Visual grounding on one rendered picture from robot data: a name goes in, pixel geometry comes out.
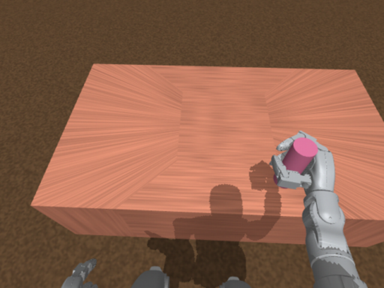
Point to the left robot hand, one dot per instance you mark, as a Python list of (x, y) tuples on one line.
[(79, 275)]

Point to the can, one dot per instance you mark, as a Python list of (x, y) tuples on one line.
[(300, 154)]

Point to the right robot hand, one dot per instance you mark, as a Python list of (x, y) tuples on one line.
[(318, 175)]

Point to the right robot arm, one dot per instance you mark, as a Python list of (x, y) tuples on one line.
[(329, 255)]

